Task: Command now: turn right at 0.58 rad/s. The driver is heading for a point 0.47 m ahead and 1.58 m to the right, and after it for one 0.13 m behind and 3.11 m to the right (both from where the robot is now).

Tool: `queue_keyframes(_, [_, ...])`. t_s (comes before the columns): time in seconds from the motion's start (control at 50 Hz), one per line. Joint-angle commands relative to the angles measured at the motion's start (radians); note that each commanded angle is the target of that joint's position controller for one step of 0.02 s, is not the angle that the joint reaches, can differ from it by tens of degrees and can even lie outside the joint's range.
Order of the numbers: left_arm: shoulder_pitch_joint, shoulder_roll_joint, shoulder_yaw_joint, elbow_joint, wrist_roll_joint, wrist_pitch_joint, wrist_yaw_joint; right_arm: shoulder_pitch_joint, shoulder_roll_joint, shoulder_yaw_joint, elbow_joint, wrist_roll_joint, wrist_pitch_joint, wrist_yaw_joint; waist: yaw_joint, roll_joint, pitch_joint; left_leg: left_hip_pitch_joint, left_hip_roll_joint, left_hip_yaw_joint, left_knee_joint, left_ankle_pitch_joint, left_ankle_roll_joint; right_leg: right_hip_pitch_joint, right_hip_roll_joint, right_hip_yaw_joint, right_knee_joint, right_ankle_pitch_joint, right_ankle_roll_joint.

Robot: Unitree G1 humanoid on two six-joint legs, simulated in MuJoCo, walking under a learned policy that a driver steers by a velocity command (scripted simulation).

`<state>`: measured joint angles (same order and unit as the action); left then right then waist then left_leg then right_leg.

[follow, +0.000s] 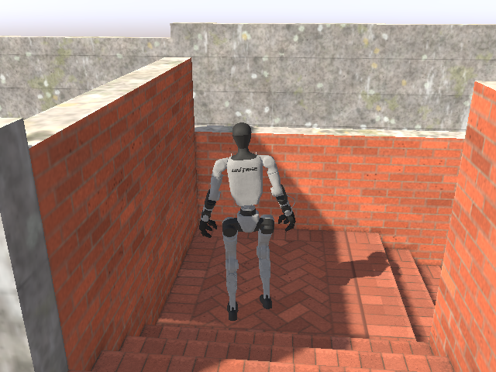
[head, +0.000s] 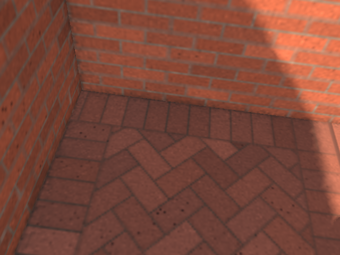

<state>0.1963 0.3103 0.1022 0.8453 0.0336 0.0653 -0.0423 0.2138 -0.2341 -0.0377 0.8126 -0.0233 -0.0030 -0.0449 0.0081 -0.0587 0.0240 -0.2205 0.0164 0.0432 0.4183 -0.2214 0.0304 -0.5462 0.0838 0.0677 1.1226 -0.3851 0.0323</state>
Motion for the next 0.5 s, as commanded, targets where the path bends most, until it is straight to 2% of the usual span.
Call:
queue_keyframes(0.02, [-0.025, 0.045, -0.003, -0.066, -0.017, 0.007, -0.009, 0.055, -0.152, -0.037, -0.032, -0.002, -0.009, 0.004, -0.027, 0.221, -0.047, 0.192, 0.224, -0.129, -0.069, 0.506, 0.167, -0.087, -0.026, -0.042, -0.062, -0.002, 0.025])
queue_keyframes(0.1, [-0.075, 0.027, -0.021, -0.096, -0.024, 0.009, -0.015, 0.061, -0.189, -0.05, -0.025, -0.004, -0.008, 0.016, -0.041, 0.249, -0.06, 0.157, 0.257, -0.086, -0.051, 0.469, 0.164, 0.058, -0.053, -0.091, -0.257, -0.031, 0.004])
queue_keyframes(0.18, [-0.081, 0.034, -0.026, -0.112, -0.034, 0.0, -0.01, 0.061, -0.221, -0.064, -0.02, -0.004, 0.001, 0.03, -0.045, 0.265, -0.07, 0.128, 0.286, -0.068, 0.0, 0.459, 0.148, 0.185, -0.041, -0.147, -0.42, -0.053, -0.042])
queue_keyframes(0.22, [-0.04, 0.024, -0.029, -0.101, -0.031, -0.014, -0.002, 0.047, -0.229, -0.071, -0.016, 0.005, 0.01, 0.032, -0.006, 0.23, -0.08, 0.086, 0.28, -0.029, 0.088, 0.398, 0.098, 0.305, -0.027, -0.162, -0.621, 0.075, -0.071])
queue_keyframes(0.24, [-0.018, 0.041, -0.026, -0.094, -0.019, -0.028, 0.009, 0.075, -0.221, -0.072, -0.006, 0.004, 0.014, 0.034, 0.008, 0.157, -0.092, 0.014, 0.257, 0.015, 0.184, 0.284, 0.045, 0.412, -0.042, -0.102, -0.754, 0.189, -0.083])
queue_keyframes(0.26, [0.014, 0.141, -0.007, -0.097, -0.002, -0.046, 0.018, 0.102, -0.167, -0.062, -0.029, -0.005, 0.022, 0.041, 0.001, -0.089, -0.106, -0.198, 0.16, 0.107, 0.446, -0.081, -0.024, 0.56, -0.268, 0.208, -0.836, 0.358, -0.126])
queue_keyframes(0.28, [0.062, 0.27, 0.022, -0.101, -0.019, -0.047, 0.017, 0.027, -0.103, -0.04, -0.101, -0.005, 0.034, 0.033, 0.024, -0.212, -0.089, -0.419, 0.0, 0.079, 0.581, -0.436, -0.061, 0.577, -0.494, 0.459, -0.773, 0.878, -0.287])
queue_keyframes(0.3, [0.127, 0.235, 0.024, -0.082, -0.029, -0.044, 0.02, -0.024, -0.133, -0.039, -0.102, -0.005, 0.045, 0.024, 0.075, -0.09, -0.115, -0.42, 0.03, -0.033, 0.693, -0.423, -0.058, 0.574, -0.469, 0.4, -0.75, 0.894, -0.358])
queue_keyframes(0.32, [0.07, 0.174, 0.004, -0.083, -0.028, -0.041, 0.027, -0.027, -0.136, -0.042, -0.09, 0.01, 0.049, 0.026, 0.036, -0.065, -0.05, -0.426, 0.039, -0.058, 0.72, -0.345, -0.055, 0.521, -0.396, 0.31, -0.757, 0.83, -0.336])
queue_keyframes(0.34, [-0.007, 0.132, -0.01, -0.093, -0.024, -0.034, 0.034, -0.013, -0.148, -0.046, -0.072, 0.018, 0.044, 0.029, -0.003, -0.05, -0.012, -0.412, 0.051, -0.075, 0.685, -0.253, -0.054, 0.475, -0.315, 0.239, -0.77, 0.746, -0.285])
queue_keyframes(0.36, [-0.037, 0.114, -0.016, -0.101, -0.028, -0.031, 0.041, 0.003, -0.167, -0.052, -0.064, 0.007, 0.043, 0.032, -0.018, -0.079, -0.011, -0.399, 0.046, -0.069, 0.671, -0.197, -0.057, 0.468, -0.274, 0.21, -0.774, 0.739, -0.257])
queue_keyframes(0.38, [-0.039, 0.108, -0.019, -0.103, -0.028, -0.031, 0.043, 0.03, -0.173, -0.054, -0.05, -0.005, 0.046, 0.036, -0.023, -0.082, -0.033, -0.371, 0.034, -0.062, 0.685, -0.16, -0.062, 0.467, -0.25, 0.189, -0.772, 0.773, -0.252])
queue_keyframes(0.4, [-0.021, 0.113, -0.018, -0.098, -0.032, -0.032, 0.04, 0.038, -0.169, -0.053, -0.048, -0.008, 0.048, 0.039, -0.022, -0.061, -0.053, -0.355, 0.023, -0.061, 0.694, -0.143, -0.066, 0.467, -0.246, 0.19, -0.772, 0.775, -0.252])
queue_keyframes(0.44, [0.015, 0.138, -0.01, -0.079, -0.035, -0.034, 0.037, 0.019, -0.158, -0.049, -0.056, -0.004, 0.052, 0.046, -0.012, -0.033, -0.059, -0.363, 0.014, -0.07, 0.677, -0.125, -0.066, 0.48, -0.25, 0.219, -0.782, 0.719, -0.257])
queue_keyframes(0.5, [0.042, 0.153, -0.006, -0.064, -0.031, -0.037, 0.039, -0.02, -0.15, -0.044, -0.066, 0.001, 0.052, 0.042, 0.001, -0.045, -0.033, -0.384, 0.008, -0.088, 0.617, -0.105, -0.068, 0.484, -0.25, 0.274, -0.798, 0.593, -0.26])
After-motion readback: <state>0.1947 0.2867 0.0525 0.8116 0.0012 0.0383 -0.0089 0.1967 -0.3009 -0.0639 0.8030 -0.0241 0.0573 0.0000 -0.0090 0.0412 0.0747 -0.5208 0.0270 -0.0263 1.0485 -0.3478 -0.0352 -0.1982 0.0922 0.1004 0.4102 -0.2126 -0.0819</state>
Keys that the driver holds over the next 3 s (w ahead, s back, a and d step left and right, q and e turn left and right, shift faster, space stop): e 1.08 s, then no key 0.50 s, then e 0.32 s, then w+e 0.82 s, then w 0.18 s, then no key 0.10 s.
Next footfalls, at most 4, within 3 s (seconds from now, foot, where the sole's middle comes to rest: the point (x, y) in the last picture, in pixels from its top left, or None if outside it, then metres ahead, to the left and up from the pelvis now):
0.26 right None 0.00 -0.11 -0.78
0.80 left None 0.10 0.06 -0.78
1.30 right None -0.05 -0.12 -0.78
1.66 left None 0.07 0.05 -0.78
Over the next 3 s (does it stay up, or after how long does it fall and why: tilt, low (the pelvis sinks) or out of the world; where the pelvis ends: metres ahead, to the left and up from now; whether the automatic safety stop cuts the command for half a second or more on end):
stays up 0.05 -0.48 -0.02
